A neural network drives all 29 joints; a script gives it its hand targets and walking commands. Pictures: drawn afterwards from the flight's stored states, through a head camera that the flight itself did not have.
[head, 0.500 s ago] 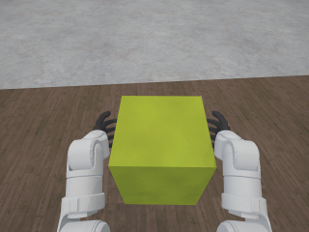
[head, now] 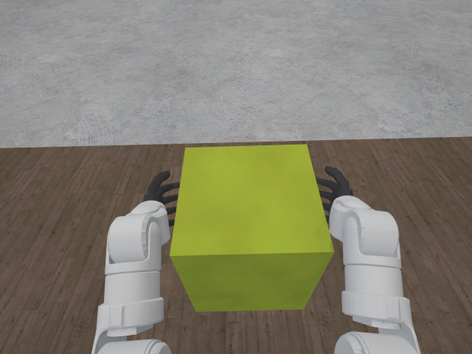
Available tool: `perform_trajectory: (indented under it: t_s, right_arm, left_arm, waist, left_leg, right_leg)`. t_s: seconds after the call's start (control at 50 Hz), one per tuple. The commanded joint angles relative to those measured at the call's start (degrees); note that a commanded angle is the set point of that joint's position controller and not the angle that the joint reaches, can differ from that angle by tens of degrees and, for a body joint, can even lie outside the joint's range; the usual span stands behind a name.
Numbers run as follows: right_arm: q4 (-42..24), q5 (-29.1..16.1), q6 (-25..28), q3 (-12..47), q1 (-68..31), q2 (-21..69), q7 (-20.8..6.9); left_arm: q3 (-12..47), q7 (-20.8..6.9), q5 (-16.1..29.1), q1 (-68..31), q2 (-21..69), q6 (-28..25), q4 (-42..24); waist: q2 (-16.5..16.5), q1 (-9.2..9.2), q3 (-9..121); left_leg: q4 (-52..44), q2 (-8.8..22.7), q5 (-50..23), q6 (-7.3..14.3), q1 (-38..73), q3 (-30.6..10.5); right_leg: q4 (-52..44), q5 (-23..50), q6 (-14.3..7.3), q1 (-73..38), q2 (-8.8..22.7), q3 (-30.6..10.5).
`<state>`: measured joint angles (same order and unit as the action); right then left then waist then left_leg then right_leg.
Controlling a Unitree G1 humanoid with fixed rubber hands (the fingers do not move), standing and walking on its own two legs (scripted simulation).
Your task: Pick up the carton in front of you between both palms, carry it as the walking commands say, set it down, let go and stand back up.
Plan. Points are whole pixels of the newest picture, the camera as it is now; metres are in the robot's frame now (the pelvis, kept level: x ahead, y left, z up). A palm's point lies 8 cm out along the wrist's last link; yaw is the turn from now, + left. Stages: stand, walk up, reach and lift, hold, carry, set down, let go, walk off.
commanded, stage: carry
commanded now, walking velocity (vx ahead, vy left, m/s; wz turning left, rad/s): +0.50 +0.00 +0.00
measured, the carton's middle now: (247, 233) +0.34 +0.00 +0.02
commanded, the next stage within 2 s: none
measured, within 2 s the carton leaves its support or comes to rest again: neither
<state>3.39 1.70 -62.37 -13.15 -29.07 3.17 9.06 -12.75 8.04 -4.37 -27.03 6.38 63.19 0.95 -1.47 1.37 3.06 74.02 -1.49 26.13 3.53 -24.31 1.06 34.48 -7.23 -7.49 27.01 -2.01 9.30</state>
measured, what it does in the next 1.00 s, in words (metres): goes down: left foot, then right foot 0.03 m lower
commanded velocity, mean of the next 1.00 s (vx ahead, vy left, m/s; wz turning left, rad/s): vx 0.50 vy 0.00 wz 0.00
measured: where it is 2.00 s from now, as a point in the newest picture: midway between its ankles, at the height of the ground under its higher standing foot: (242, 179)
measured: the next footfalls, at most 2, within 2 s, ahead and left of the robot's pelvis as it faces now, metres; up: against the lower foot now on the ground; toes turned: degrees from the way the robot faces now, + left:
left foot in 0.36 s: +0.39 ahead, +0.08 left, -0.03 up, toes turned +3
right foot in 0.86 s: +0.74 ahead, -0.05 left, -0.06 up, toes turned -5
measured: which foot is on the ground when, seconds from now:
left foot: up 0.00-0.34, down 0.36-0.86, up 0.88-1.00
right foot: down 0.00-0.38, up 0.40-0.84, down 0.86-1.00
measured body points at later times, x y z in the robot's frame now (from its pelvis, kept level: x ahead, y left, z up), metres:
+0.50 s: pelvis +0.32 +0.04 -0.02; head +0.34 +0.04 +0.43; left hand +0.68 +0.17 +0.07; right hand +0.66 -0.14 +0.07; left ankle +0.35 +0.08 -0.75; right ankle +0.21 -0.08 -0.64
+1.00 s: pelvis +0.64 -0.01 -0.06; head +0.65 -0.02 +0.39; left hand +0.97 +0.15 +0.03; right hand +1.00 -0.15 +0.03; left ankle +0.54 +0.11 -0.68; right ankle +0.70 -0.05 -0.78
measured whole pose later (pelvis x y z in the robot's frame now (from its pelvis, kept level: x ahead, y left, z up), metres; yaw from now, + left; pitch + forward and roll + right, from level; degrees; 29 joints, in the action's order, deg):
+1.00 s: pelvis +0.64 -0.01 -0.06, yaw +0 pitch +3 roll +1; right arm 6.6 3.9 -62.0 -13.9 -29.5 4.4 8.6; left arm -13.6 7.9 -4.2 -26.4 6.1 62.6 3.9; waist -0.4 2.2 3.4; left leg 72.7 -0.7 24.5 3.2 -26.9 1.1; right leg 33.5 -7.5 -8.3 24.2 -2.5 8.6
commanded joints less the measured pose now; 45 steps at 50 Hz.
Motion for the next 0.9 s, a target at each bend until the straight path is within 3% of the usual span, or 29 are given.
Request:
perform_trajectory:
  t_s: [0.0, 0.04, 0.08, 0.12, 0.16, 0.2, 0.24, 0.26, 0.28, 0.3, 0.32, 0.34, 0.36, 0.38, 0.4, 0.42, 0.46, 0.52, 0.54, 0.58, 0.62, 0.66, 0.72, 0.76, 0.8, 0.82, 0.84, 0.86, 0.88]
  right_arm:
    - [-9.5, -15.5, 1.7, 38.8, -38.7, 57.5, -7.3]
    - [-4.0, -13.9, 2.8, 38.3, -32.6, 59.1, -7.4]
    - [-11.0, -13.6, 4.9, 40.0, -35.5, 55.7, -6.6]
    - [-8.9, -13.3, 4.4, 40.1, -31.6, 55.4, -6.3]
    - [-10.6, -13.1, 4.0, 40.7, -28.6, 53.8, -6.2]
    - [-12.8, -13.3, 3.6, 41.0, -29.3, 51.7, -6.1]
    - [-12.5, -13.4, 2.2, 40.8, -28.5, 50.4, -6.1]
    - [-12.2, -12.9, 2.0, 38.7, -27.2, 47.4, -5.9]
    - [-14.5, -12.4, 1.4, 39.3, -27.4, 46.7, -5.7]
    - [-12.0, -12.9, 0.7, 38.9, -26.0, 47.3, -5.7]
    - [-12.1, -11.6, 0.0, 37.7, -25.1, 44.5, -5.6]
    - [-9.5, -11.9, -0.8, 35.6, -23.8, 43.1, -5.4]
    - [-9.1, -10.6, -0.8, 35.1, -22.6, 41.7, -4.9]
    - [-8.3, -9.7, -1.3, 32.5, -23.4, 39.0, -4.6]
    - [-8.8, -10.1, -1.6, 33.1, -25.1, 40.2, -4.4]
    - [-8.9, -12.1, -1.6, 34.6, -28.2, 42.1, -4.8]
    - [-10.8, -18.1, -0.7, 38.4, -33.4, 50.7, -6.6]
    - [-14.0, -21.8, 1.2, 42.7, -40.8, 56.0, -8.4]
    - [-13.2, -21.6, 1.5, 42.4, -41.3, 54.2, -8.5]
    - [-9.8, -19.6, 1.3, 40.2, -35.7, 51.8, -8.0]
    - [-9.3, -20.3, 1.2, 41.0, -35.0, 53.0, -8.1]
    - [-10.0, -19.8, 1.2, 40.3, -34.1, 52.9, -8.2]
    - [-6.0, -17.8, -0.1, 38.6, -30.2, 50.6, -7.7]
    - [-7.0, -16.7, -0.3, 38.1, -31.6, 49.9, -7.7]
    - [-4.6, -16.0, -1.1, 36.3, -30.6, 48.9, -7.9]
    - [-2.5, -15.7, -1.1, 36.2, -29.3, 48.9, -8.0]
    - [-2.5, -14.5, -1.2, 35.5, -30.9, 47.6, -7.9]
    - [-1.4, -13.9, -1.4, 34.2, -31.7, 48.3, -7.6]
    - [0.9, -12.9, -1.5, 34.0, -35.0, 48.5, -7.3]
  left_arm:
    - [39.0, -7.1, 19.1, -40.6, 54.8, -2.5, -6.8]
    - [42.5, -7.8, 22.0, -43.0, 55.0, -4.1, -10.6]
    - [43.7, -8.3, 22.1, -37.6, 55.9, -4.3, -7.1]
    - [42.3, -8.0, 20.9, -35.9, 52.9, -4.4, -7.7]
    - [42.4, -7.8, 20.2, -32.7, 50.1, -4.0, -10.3]
    - [42.6, -7.2, 19.3, -32.1, 48.4, -3.4, -11.5]
    - [42.3, -6.7, 20.4, -33.6, 46.5, -3.5, -13.7]
    - [42.7, -6.3, 20.8, -32.9, 45.7, -2.7, -11.4]
    - [42.3, -6.4, 20.6, -31.3, 45.6, -2.6, -11.5]
    - [41.3, -5.9, 18.7, -31.3, 43.2, -2.0, -12.6]
    - [40.6, -5.7, 18.6, -30.1, 43.8, -1.4, -11.5]
    - [39.8, -5.2, 19.0, -31.9, 41.3, -0.7, -11.0]
    - [40.2, -5.1, 18.4, -30.8, 41.3, 0.0, -10.7]
    - [39.4, -4.9, 18.4, -30.8, 40.8, 0.9, -6.9]
    - [38.7, -4.6, 17.1, -31.0, 41.8, 1.2, -6.7]
    - [37.6, -4.3, 17.5, -33.4, 43.4, 1.1, -7.8]
    - [36.5, -4.2, 17.3, -36.0, 46.9, 0.5, -8.7]
    - [35.7, -4.2, 15.0, -34.0, 48.3, -1.4, -8.6]
    - [36.7, -3.9, 14.7, -35.6, 48.4, -1.6, -6.8]
    - [37.3, -4.1, 14.1, -33.1, 48.4, -1.2, -5.4]
    - [36.8, -3.6, 13.3, -33.0, 46.0, -1.6, -7.6]
    - [38.6, -3.9, 14.7, -34.9, 46.6, -1.5, -10.1]
    - [36.6, -4.4, 13.7, -32.0, 44.3, -0.2, -6.3]
    - [36.3, -4.7, 13.4, -32.0, 43.4, 0.1, -7.9]
    - [34.8, -4.2, 12.3, -30.9, 42.5, 0.4, -6.3]
    - [35.8, -4.2, 13.1, -32.1, 42.2, 0.4, -6.2]
    - [33.1, -4.4, 11.0, -28.2, 42.0, 0.6, -2.9]
    - [32.7, -4.5, 12.1, -28.9, 41.3, 0.7, 0.0]
    - [28.6, -4.2, 8.9, -28.9, 39.0, 0.1, -0.1]
  waist:
    - [4.5, -0.42, 21.5]
    - [5.8, 0.85, 22.3]
    - [7.1, -0.17, 23.3]
    - [7.4, 1.45, 22.8]
    - [8.0, 1.06, 21.9]
    - [5.6, 3.05, 20.3]
    - [8.9, 4.74, 18.3]
    - [5.5, 4.46, 18.0]
    - [8.5, 4.89, 18.7]
    - [10.3, 0.81, 20.2]
    - [6.6, 0.14, 22.8]
    - [4.6, -3.02, 25.9]
    - [-7.1, -3.04, 31.8]
    - [-11.9, -4.24, 29.9]
    - [-13.5, -5.53, 29.4]
    - [-11.5, -5.85, 27.0]
    - [2.8, -3.02, 21.9]
    - [0.5, -2.97, 22.1]
    - [-2.7, -2.47, 20.8]
    - [-6.7, -3.93, 20.0]
    - [-2.7, -4.87, 19.4]
    - [-5.7, -6.15, 17.8]
    - [-3.6, -6.93, 14.3]
    - [-4.5, -5.66, 15.1]
    - [-5.8, -1.97, 18.3]
    - [-6.9, 0.98, 20.8]
    - [0.3, 2.84, 26.3]
    - [12.8, 1.48, 29.2]
    - [13.8, 1.33, 25.3]
  left_leg:
    - [-4.1, 4.5, -4.0, 0.5, -12.4, -2.6]
    - [-10.6, 4.3, -4.1, -0.6, -12.5, -0.6]
    - [-13.2, 5.2, -9.8, -0.9, -16.3, -0.1]
    - [-17.9, 3.8, -13.2, -0.7, -19.2, 1.0]
    - [-24.4, 2.4, -20.9, -0.7, -17.5, 3.2]
    - [-34.8, 1.4, -25.9, -0.4, -16.5, 5.0]
    - [-40.9, -0.1, -27.7, 0.1, -14.9, 6.5]
    - [-45.3, -0.5, -30.8, 0.6, -10.4, 7.8]
    - [-48.2, -1.7, -33.9, 0.9, -7.7, 9.6]
    - [-49.6, -0.5, -33.4, 2.0, 1.3, 6.8]
    - [-52.1, -1.7, -34.3, 2.2, 10.9, 9.8]
    - [-48.4, 6.0, -45.0, 3.8, 24.7, 2.4]
    - [-39.7, 20.0, -57.6, 10.3, 40.0, -16.3]
    - [-43.7, 23.9, -54.9, 13.8, 44.6, -29.6]
    - [-43.8, 22.8, -46.3, 13.2, 46.3, -29.4]
    - [-45.4, 22.2, -41.3, 15.8, 46.5, -29.0]
    - [-50.5, 17.8, -34.3, 10.6, 29.2, -22.2]
    - [-51.2, 17.7, -37.0, 11.8, 24.5, -16.6]
    - [-49.7, 15.0, -43.4, 8.9, 25.8, -11.0]
    - [-49.7, 14.6, -46.7, 8.5, 27.8, -11.0]
    - [-49.3, 13.4, -51.6, 8.7, 31.2, -8.8]
    - [-47.6, 10.9, -53.7, 6.2, 33.0, -7.0]
    - [-49.6, 8.6, -54.9, 5.1, 29.3, -2.0]
    - [-46.7, 8.7, -57.1, 4.1, 27.4, -0.8]
    - [-36.3, 8.3, -62.7, 2.9, 29.4, 1.3]
    - [-25.6, 7.6, -58.3, 0.9, 25.9, 4.0]
    - [-12.6, 5.9, -38.8, -0.2, 10.8, 3.0]
    - [0.7, -3.1, 7.0, -2.1, -6.0, 0.8]
    - [7.5, -2.8, 6.1, -1.2, -12.0, -1.1]
  right_leg:
    - [-14.9, 2.0, -7.4, -22.6, 18.5, -28.2]
    - [-14.2, 7.0, -7.3, -23.2, 17.1, -23.0]
    - [-12.2, 19.3, -5.9, -26.6, 17.7, -18.7]
    - [-11.2, 26.4, -5.0, -31.4, 15.6, -18.4]
    - [-9.5, 35.1, -3.3, -30.9, 12.4, -12.9]
    - [-8.1, 35.2, -2.8, -32.6, 10.6, -11.1]
    - [-7.5, 33.8, -2.0, -36.0, 9.6, -10.5]
    - [-6.0, 33.7, -1.6, -34.9, 10.1, -9.6]
    - [-4.4, 32.5, -1.6, -34.4, 8.9, -8.1]
    - [-1.6, 33.8, 0.2, -31.6, 10.4, -7.7]
    - [5.9, 35.5, 1.5, -29.3, 8.2, -6.8]
    - [17.6, 24.2, 4.0, -18.9, 6.6, -5.1]
    - [29.2, -10.1, 5.8, -1.8, 2.7, -6.5]
    - [40.0, -28.7, 6.6, 11.3, -2.8, -8.7]
    - [46.1, -27.3, 4.4, 17.9, -0.7, -10.8]
    - [48.3, -25.8, 4.8, 26.0, 0.6, -10.5]
    - [38.5, -16.0, 5.2, 17.9, 4.7, -11.4]
    - [30.1, -14.8, 5.5, 13.9, 5.2, -10.3]
    - [27.0, -12.1, 5.4, 15.1, 5.4, -8.9]
    - [22.3, -8.4, 5.6, 17.8, 5.0, -7.4]
    - [16.5, -2.1, 5.0, 19.1, 4.4, -6.5]
    - [10.4, 3.5, 4.3, 19.5, 3.1, -4.7]
    - [-1.9, 12.3, 3.6, 10.6, -0.1, 1.2]
    - [-6.2, 17.1, 1.4, 1.6, -0.2, -0.1]
    - [-10.2, 14.7, 0.3, -8.0, -2.8, 2.7]
    - [-12.9, 14.1, 0.2, -17.7, -0.4, 1.1]
    - [-6.4, 20.9, -2.0, -34.9, 8.1, -8.9]
    - [-3.4, 32.1, -6.8, -47.1, 24.0, -33.0]
    - [-8.7, 25.0, -7.9, -42.2, 23.2, -36.4]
